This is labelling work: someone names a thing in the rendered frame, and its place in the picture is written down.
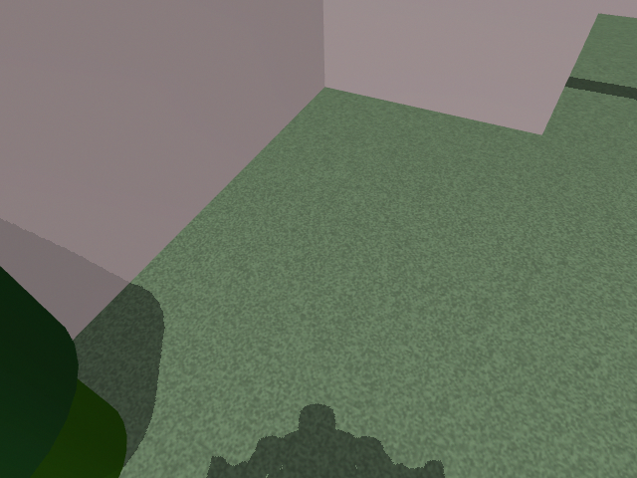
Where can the potted plant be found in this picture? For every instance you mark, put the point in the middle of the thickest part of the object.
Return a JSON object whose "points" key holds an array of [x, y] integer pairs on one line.
{"points": [[51, 424]]}

